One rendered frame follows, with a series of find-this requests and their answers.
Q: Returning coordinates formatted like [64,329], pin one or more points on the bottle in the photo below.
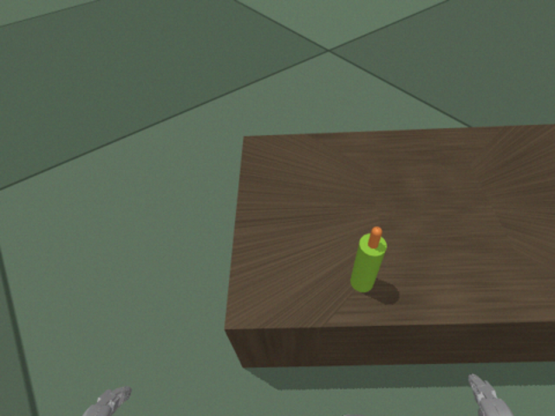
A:
[369,256]

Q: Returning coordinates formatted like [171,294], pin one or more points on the right robot hand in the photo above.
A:
[486,398]

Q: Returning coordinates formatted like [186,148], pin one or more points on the left robot hand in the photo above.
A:
[108,402]

